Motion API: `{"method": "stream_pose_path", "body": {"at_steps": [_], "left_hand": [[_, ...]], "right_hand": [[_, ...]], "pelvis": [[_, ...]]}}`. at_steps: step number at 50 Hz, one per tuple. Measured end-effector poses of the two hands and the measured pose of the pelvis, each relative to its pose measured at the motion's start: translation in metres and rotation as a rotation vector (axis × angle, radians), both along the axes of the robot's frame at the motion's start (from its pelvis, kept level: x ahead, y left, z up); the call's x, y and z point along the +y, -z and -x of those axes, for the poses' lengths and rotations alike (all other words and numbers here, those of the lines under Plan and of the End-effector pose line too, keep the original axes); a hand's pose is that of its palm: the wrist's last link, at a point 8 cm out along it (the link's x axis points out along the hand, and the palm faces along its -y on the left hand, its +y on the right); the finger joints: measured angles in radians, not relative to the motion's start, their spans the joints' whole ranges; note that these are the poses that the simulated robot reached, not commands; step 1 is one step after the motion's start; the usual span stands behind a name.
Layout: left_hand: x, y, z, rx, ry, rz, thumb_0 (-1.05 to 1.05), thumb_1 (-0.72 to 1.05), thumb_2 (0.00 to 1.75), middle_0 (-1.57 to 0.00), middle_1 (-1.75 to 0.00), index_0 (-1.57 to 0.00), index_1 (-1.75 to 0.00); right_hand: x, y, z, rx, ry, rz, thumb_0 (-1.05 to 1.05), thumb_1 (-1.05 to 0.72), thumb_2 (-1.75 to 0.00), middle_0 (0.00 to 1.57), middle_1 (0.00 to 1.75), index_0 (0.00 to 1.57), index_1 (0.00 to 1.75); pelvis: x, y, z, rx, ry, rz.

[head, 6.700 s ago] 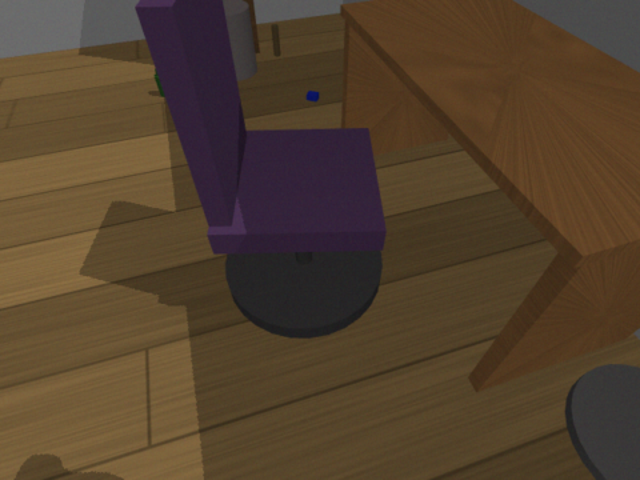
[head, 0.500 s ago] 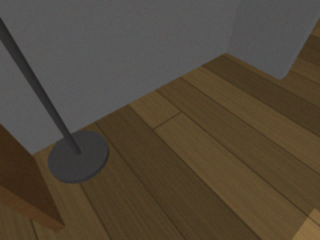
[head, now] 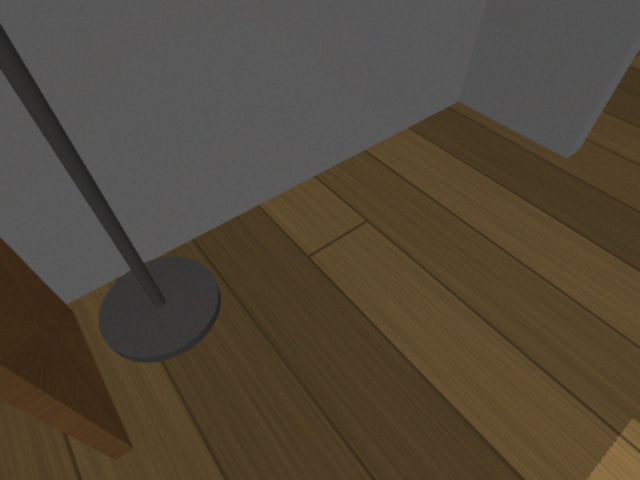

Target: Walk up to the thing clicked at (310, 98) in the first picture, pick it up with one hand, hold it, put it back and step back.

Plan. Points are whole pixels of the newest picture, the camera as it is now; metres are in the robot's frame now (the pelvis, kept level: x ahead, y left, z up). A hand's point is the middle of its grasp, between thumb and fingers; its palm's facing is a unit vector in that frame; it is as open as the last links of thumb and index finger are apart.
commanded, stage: stand
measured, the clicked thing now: out of the picture -0.71 +2.07 -0.76
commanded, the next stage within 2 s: walk up in 0.90 s
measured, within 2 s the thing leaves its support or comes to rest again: neither
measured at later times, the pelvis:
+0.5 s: pelvis +0.01 +0.00 +0.00, yaw +0 degrees
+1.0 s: pelvis +0.01 -0.01 +0.00, yaw -1 degrees
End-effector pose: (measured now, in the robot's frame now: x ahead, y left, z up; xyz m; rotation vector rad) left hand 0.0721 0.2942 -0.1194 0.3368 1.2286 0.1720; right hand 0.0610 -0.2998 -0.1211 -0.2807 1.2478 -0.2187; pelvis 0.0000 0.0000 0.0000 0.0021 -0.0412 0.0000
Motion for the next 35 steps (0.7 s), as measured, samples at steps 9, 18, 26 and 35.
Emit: {"method": "stream_pose_path", "body": {"at_steps": [9, 18, 26, 35], "left_hand": [[0.000, 0.001, -0.002, -0.001, -0.004, 0.002, 0.01, 0.90, 0.90, -0.20, -0.30, -0.21, -0.30], [0.000, 0.000, -0.007, -0.014, -0.004, 0.003, 0.01, 0.90, 0.90, -0.20, -0.30, -0.21, -0.30], [0.001, 0.000, -0.009, -0.019, -0.007, 0.004, 0.01, 0.90, 0.90, -0.20, -0.30, -0.21, -0.30], [0.001, -0.001, -0.006, -0.012, -0.013, 0.001, 0.01, 0.90, 0.90, -0.20, -0.30, -0.21, -0.30]], "right_hand": [[0.001, -0.001, -0.006, -0.008, -0.007, 0.002, 0.01, -0.90, -0.89, 0.21, 0.30, 0.20, 0.30], [0.001, -0.002, -0.011, -0.015, -0.011, 0.004, 0.01, -0.90, -0.89, 0.21, 0.30, 0.20, 0.30], [0.002, -0.003, -0.012, -0.018, -0.014, 0.006, 0.01, -0.90, -0.89, 0.21, 0.30, 0.20, 0.30], [0.002, -0.002, -0.012, -0.016, -0.017, 0.004, 0.01, -0.90, -0.89, 0.21, 0.30, 0.20, 0.30]], "pelvis": [[0.000, 0.000, -0.003, 0.001, -0.002, 0.001], [0.000, 0.000, -0.005, 0.000, -0.004, 0.001], [0.001, 0.000, -0.006, 0.000, -0.006, 0.001], [0.000, 0.000, -0.006, 0.000, -0.008, 0.000]]}}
